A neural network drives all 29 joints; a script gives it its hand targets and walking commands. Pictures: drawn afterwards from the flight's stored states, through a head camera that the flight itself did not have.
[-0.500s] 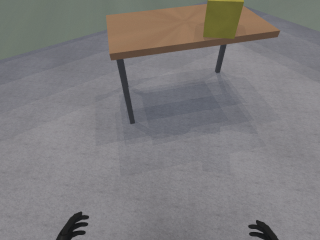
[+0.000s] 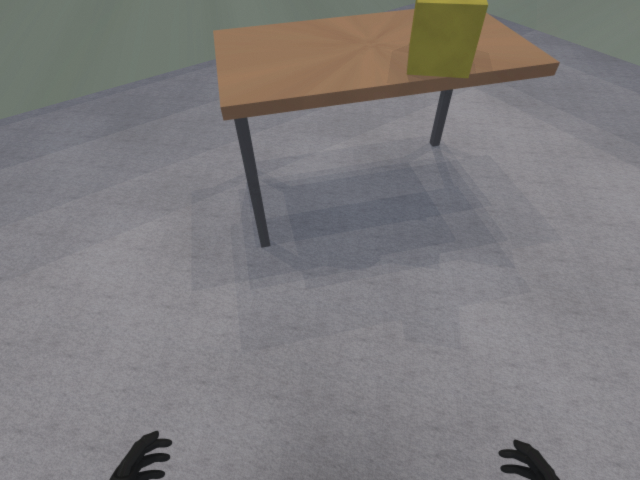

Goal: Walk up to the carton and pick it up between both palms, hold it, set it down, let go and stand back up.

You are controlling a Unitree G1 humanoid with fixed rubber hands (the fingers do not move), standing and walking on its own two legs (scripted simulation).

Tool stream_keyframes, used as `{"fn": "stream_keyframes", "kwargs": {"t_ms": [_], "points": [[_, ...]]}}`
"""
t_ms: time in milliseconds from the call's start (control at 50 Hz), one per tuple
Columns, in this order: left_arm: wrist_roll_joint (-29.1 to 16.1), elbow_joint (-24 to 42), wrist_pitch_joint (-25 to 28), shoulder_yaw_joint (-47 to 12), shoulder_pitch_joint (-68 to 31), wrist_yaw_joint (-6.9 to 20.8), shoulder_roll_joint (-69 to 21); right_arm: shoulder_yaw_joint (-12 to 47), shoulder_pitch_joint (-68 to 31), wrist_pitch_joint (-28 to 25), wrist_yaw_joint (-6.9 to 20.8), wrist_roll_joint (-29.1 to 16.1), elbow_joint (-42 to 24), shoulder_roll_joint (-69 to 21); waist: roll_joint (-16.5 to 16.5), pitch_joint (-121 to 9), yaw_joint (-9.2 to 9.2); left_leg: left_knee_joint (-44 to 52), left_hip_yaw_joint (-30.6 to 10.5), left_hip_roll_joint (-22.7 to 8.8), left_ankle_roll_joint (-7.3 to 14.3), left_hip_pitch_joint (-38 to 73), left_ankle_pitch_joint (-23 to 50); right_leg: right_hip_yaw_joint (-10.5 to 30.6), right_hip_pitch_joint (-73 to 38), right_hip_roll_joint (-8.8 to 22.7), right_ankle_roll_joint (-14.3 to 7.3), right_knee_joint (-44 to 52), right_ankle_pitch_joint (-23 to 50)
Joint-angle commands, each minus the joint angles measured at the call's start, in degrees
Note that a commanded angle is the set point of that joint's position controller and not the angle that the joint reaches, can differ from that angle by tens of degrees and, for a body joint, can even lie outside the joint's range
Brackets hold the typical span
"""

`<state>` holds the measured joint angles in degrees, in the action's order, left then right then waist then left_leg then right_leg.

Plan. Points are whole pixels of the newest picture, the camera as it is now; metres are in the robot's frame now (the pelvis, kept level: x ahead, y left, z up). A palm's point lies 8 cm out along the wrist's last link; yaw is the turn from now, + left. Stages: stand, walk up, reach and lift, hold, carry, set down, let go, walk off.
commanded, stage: stand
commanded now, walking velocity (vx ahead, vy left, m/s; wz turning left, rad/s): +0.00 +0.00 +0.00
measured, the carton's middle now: (443, 27) +1.38 -0.34 +0.01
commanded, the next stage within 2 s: walk up in 1.46 s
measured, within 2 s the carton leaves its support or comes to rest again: neither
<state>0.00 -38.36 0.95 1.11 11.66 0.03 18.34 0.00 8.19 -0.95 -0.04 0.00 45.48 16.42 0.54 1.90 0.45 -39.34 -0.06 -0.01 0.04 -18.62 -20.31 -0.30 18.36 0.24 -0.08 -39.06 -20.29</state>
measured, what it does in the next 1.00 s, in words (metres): stands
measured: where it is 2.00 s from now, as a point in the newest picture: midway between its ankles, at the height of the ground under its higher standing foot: outside the picture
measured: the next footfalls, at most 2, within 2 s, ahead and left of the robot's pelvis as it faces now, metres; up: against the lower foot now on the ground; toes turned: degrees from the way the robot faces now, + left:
right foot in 1.98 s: +0.12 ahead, -0.23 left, +0.00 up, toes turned +1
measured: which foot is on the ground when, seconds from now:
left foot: down 0.00-1.00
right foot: down 0.00-1.00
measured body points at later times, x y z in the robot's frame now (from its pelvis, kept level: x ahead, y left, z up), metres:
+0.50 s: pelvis -0.01 +0.00 +0.01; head +0.00 +0.00 +0.46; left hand +0.11 +0.29 -0.09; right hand +0.12 -0.27 -0.11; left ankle +0.01 +0.12 -0.72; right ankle +0.01 -0.12 -0.72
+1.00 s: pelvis -0.02 +0.00 +0.02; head -0.01 +0.00 +0.47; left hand +0.08 +0.29 -0.10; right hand +0.09 -0.27 -0.11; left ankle +0.01 +0.12 -0.72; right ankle +0.01 -0.12 -0.72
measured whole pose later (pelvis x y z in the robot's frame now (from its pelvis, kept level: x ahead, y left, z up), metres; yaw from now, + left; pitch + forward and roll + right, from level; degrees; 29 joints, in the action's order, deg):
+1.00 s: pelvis -0.02 +0.00 +0.02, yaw +0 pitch +0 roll +0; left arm 0.0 -48.4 1.6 1.1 11.5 0.4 19.2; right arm 0.0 6.2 -1.0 0.3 0.0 56.3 17.0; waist 0.4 1.8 0.3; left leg -28.7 -0.1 0.0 0.0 -16.1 -12.6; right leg -0.3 15.8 0.2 -0.1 -28.4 -12.5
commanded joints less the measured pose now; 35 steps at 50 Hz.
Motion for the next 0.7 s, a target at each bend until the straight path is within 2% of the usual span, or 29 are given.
{"fn": "stream_keyframes", "kwargs": {"t_ms": [0, 20, 40, 60, 80, 100, 140, 160, 200, 220, 260, 280, 300, 320, 340, 400, 420, 440, 460, 480, 500, 520, 540, 560, 600, 620, 640, 660, 680], "points": [[1.37, 0.17, 2.01, 3.81, -4.80, -0.57, 11.20, -4.02, -4.04, -2.15, -0.08, 2.07, -3.49, 13.75, -0.88, -2.33, -0.54, 9.52, -6.68, -5.72, 4.19, 1.59, 5.25, 5.63, 0.28, 4.34, -3.45, 7.56, 7.17], [1.30, 0.14, 2.36, 3.74, -4.21, -0.37, 10.70, -4.48, -4.07, -2.63, -0.29, 2.69, -3.47, 15.46, -0.56, -6.57, -0.20, 8.64, -6.99, -6.69, 4.40, 3.41, 10.47, 5.40, -1.50, 4.43, -3.52, 6.93, 7.96], [1.14, -0.61, 2.31, 3.94, -2.80, -0.47, 11.78, -4.03, -4.00, -2.48, 0.06, 2.10, -2.16, 15.02, 0.17, -6.13, 0.81, 8.43, -6.18, -5.56, 4.40, 4.37, 12.07, 5.32, -2.09, 4.61, -4.01, 6.86, 8.35], [1.05, -0.42, 2.56, 3.54, -2.57, -0.56, 10.25, -3.74, -4.46, -2.38, 0.02, 1.67, -2.76, 13.87, 2.07, -6.38, 0.27, 8.08, -5.89, -5.38, 4.48, 4.58, 13.66, 5.99, -2.09, 5.03, -4.08, 7.05, 9.64], [1.37, -0.34, 2.40, 3.67, -3.62, -0.66, 11.37, -3.65, -4.31, -2.59, -0.07, 1.80, -2.12, 14.55, 1.90, -6.12, 0.03, 8.10, -6.88, -6.47, 4.17, 3.62, 12.96, 5.74, -2.70, 5.35, -3.90, 6.44, 12.19], [1.20, -0.76, 2.54, 3.58, -4.12, -0.53, 10.67, -3.57, -3.92, -2.60, -0.24, 1.38, -1.82, 13.29, -2.15, -6.14, -0.38, 8.55, -6.68, -5.65, 4.54, 3.93, 12.82, 6.11, -3.67, 5.29, -4.06, 7.81, 11.40], [1.02, -1.07, 2.57, 4.18, -2.56, -0.52, 12.78, -4.19, -3.94, -2.35, -0.08, 2.25, -1.57, 14.32, -2.87, -8.98, 0.09, 7.50, -6.99, -5.52, 4.73, 5.40, 13.77, 5.60, -3.52, 4.96, -3.55, 6.84, 11.04], [0.39, -1.82, 2.54, 3.45, -2.48, -0.50, 11.14, -3.59, -4.82, -2.37, -0.01, 2.14, -1.51, 14.19, 0.60, -5.41, 0.37, 8.80, -5.10, -5.89, 4.67, 5.22, 13.26, 6.59, 0.11, 5.36, -3.69, 7.87, 9.58], [1.18, -2.21, 2.42, 4.02, -3.26, -0.45, 12.54, -3.22, -3.81, -2.36, -0.24, 1.32, 0.24, 13.77, -1.01, -4.63, 0.61, 9.38, -6.58, -5.49, 4.52, 2.36, 9.65, 6.68, -2.65, 4.75, -3.97, 9.38, 8.00], [0.95, -2.08, 2.91, 3.44, -0.87, -0.38, 12.26, -3.25, -3.35, -2.19, -0.11, 1.97, 0.31, 14.15, 2.58, -4.00, 0.65, 8.88, -6.29, -5.93, 4.81, 3.32, 9.83, 7.24, -2.50, 5.40, -3.87, 9.27, 8.98], [1.07, -2.92, 2.77, 3.30, -2.57, -0.33, 13.32, -3.16, -2.66, -2.56, -0.03, 1.86, 0.03, 13.42, -2.33, -5.57, -1.01, 9.55, -5.86, -5.37, 4.48, 5.70, 10.20, 7.55, -2.45, 6.39, -3.48, 10.35, 9.69], [1.48, -3.18, 2.58, 4.00, -3.87, -0.37, 12.63, -3.50, -2.79, -2.56, -0.33, 1.41, 0.59, 13.82, -3.19, -7.10, -1.13, 9.59, -6.12, -5.78, 4.73, 6.10, 12.76, 6.74, -3.53, 5.73, -3.46, 9.98, 11.90], [0.68, -2.41, 2.56, 3.53, -3.19, -0.24, 11.64, -3.31, -4.24, -2.53, -0.33, 1.56, 0.23, 15.15, 1.13, -8.78, 0.04, 9.65, -6.92, -6.95, 4.58, 7.39, 13.96, 6.38, -3.73, 5.89, -3.54, 9.34, 11.94], [0.72, -3.25, 2.79, 3.35, -3.04, -0.10, 12.20, -3.36, -3.55, -2.73, -0.16, 1.37, 0.85, 14.13, -0.44, -10.20, -0.76, 9.00, -6.93, -6.99, 4.53, 7.53, 16.22, 6.12, -4.75, 5.62, -3.22, 9.53, 12.90], [0.76, -3.55, 2.97, 3.67, -3.11, -0.13, 12.54, -3.67, -4.93, -2.90, -0.24, 1.97, 0.72, 14.01, 1.16, -10.42, -0.65, 8.96, -7.19, -6.67, 4.84, 6.70, 17.60, 5.33, -4.94, 5.20, -3.37, 8.31, 14.18], [0.99, -4.63, 2.11, 3.07, -4.04, -0.35, 12.82, -3.30, -3.76, -1.88, 0.12, 1.29, 2.62, 14.44, -1.45, -6.82, 0.15, 10.62, -6.24, -5.53, 4.09, 3.68, 9.54, 7.15, -5.38, 6.64, -3.76, 11.41, 8.55], [1.20, -4.66, 2.57, 3.36, -2.42, -0.37, 12.76, -3.72, -3.95, -2.02, 0.10, 1.69, 2.15, 13.87, 0.91, -7.27, -0.86, 10.45, -5.36, -5.27, 3.67, 6.32, 9.42, 7.77, -3.08, 6.92, -4.12, 12.04, 6.61], [1.24, -5.30, 2.38, 3.40, -3.38, -0.37, 13.61, -3.49, -4.91, -1.93, -0.02, 1.08, 3.02, 14.06, 0.14, -5.99, -1.18, 11.51, -5.96, -5.32, 3.82, 6.74, 9.09, 7.41, -1.92, 6.67, -3.71, 12.73, 7.88], [1.06, -5.26, 2.15, 3.28, -2.95, -0.44, 12.14, -3.80, -5.69, -2.13, 0.22, 1.92, 2.79, 15.60, 1.49, -7.38, 0.08, 11.79, -6.59, -6.36, 4.36, 5.73, 9.42, 7.11, -3.05, 5.76, -3.67, 11.76, 6.55], [1.28, -5.87, 2.30, 3.08, -3.56, -0.63, 12.82, -3.63, -4.01, -2.14, 0.30, 1.54, 3.03, 13.66, -0.33, -7.37, -0.41, 10.83, -6.44, -5.62, 3.75, 6.30, 11.67, 6.18, -2.75, 5.99, -3.52, 11.32, 8.38], [1.62, -5.24, 2.32, 2.83, -2.73, -0.56, 11.14, -3.62, -4.97, -2.37, 0.16, 1.75, 3.32, 14.12, -0.40, -7.58, 0.07, 12.26, -6.86, -6.70, 4.31, 5.35, 9.88, 5.99, -3.51, 5.35, -3.64, 13.25, 7.31], [0.52, -5.79, 2.10, 3.23, -3.57, -0.42, 13.22, -3.22, -4.00, -2.09, 0.24, 1.77, 3.86, 13.55, -2.88, -8.56, -0.47, 12.72, -7.16, -6.44, 4.12, 6.59, 9.90, 6.10, -4.58, 6.32, -3.33, 12.82, 6.88], [0.75, -6.33, 2.34, 3.24, -2.63, -0.27, 13.68, -3.97, -3.81, -2.05, 0.36, 1.30, 3.95, 14.87, -0.46, -7.95, -0.91, 12.69, -5.73, -5.42, 3.60, 6.54, 8.87, 6.82, -3.22, 6.39, -3.91, 12.87, 5.94], [0.93, -6.35, 1.98, 3.91, -3.56, -0.16, 13.65, -3.52, -4.19, -2.26, 0.21, 1.56, 4.24, 14.59, -1.74, -8.15, -0.02, 13.25, -7.00, -6.21, 3.96, 4.82, 7.54, 6.73, -4.58, 6.81, -3.74, 13.78, 5.35], [1.02, -6.44, 2.25, 2.65, -3.52, -0.08, 11.05, -3.21, -4.62, -2.51, 0.34, 1.66, 4.66, 14.37, -0.12, -4.54, 0.44, 14.03, -7.21, -6.09, 3.67, 4.49, 6.94, 7.51, -3.83, 6.51, -3.44, 15.51, 5.41], [0.73, -7.35, 2.57, 2.50, -1.95, 0.06, 10.69, -3.31, -5.15, -2.53, 0.21, 2.03, 5.03, 14.03, -0.23, -7.90, 0.42, 13.89, -6.91, -6.43, 3.73, 6.61, 6.09, 7.44, -5.33, 6.35, -3.41, 15.05, 6.98], [0.81, -7.19, 2.53, 2.69, -3.78, -0.31, 12.44, -3.45, -3.77, -2.23, 0.54, 1.34, 5.20, 14.88, -2.02, -9.68, -0.88, 14.21, -6.71, -5.75, 3.53, 7.57, 6.56, 7.19, -5.00, 6.55, -3.33, 15.94, 6.02], [1.00, -7.80, 2.72, 2.65, -4.98, -0.35, 11.90, -3.25, -3.41, -2.16, 0.39, 1.73, 5.55, 14.64, -1.28, -8.39, -1.43, 15.01, -6.29, -5.27, 3.54, 7.89, 7.87, 6.91, -4.63, 6.32, -3.01, 15.15, 6.13], [0.62, -7.41, 2.78, 2.34, -4.45, -0.27, 11.25, -3.21, -5.18, -2.21, 0.59, 1.34, 5.83, 14.91, 0.20, -6.87, -0.51, 15.25, -6.51, -6.46, 3.29, 6.82, 9.37, 6.49, -3.79, 6.17, -2.79, 15.05, 8.49]]}}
